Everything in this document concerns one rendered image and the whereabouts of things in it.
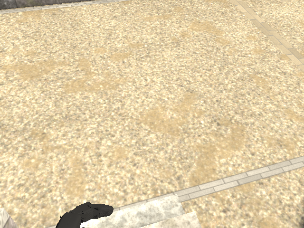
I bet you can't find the left robot hand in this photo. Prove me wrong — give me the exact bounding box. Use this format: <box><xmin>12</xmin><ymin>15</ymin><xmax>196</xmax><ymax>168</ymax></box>
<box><xmin>55</xmin><ymin>201</ymin><xmax>114</xmax><ymax>228</ymax></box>

